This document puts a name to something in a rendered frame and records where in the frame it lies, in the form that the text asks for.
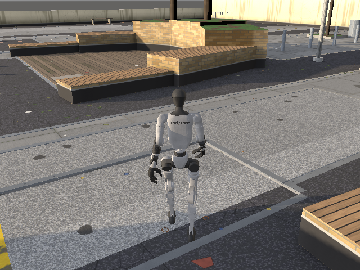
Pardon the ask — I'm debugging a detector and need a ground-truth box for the left robot upper arm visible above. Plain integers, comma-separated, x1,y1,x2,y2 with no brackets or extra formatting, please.
155,113,168,146

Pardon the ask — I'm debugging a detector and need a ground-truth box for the humanoid robot torso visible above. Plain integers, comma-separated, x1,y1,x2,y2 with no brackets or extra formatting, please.
167,110,193,169

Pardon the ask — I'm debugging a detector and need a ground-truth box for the robot left hand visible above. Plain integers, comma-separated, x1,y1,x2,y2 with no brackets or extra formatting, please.
148,167,162,184

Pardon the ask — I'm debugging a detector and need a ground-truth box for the right robot upper arm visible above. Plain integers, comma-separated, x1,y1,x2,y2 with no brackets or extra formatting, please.
191,112,205,142

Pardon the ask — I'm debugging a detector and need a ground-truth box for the robot right hand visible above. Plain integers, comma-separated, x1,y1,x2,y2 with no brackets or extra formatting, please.
192,148,205,158

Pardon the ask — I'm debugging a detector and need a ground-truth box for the robot left forearm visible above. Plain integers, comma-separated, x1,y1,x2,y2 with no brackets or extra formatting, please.
150,137,161,168

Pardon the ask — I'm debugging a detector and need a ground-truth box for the robot right forearm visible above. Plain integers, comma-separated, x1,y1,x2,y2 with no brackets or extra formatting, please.
198,135,206,151

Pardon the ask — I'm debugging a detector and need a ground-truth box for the robot right thigh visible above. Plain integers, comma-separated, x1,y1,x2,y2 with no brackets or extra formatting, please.
187,158,200,204

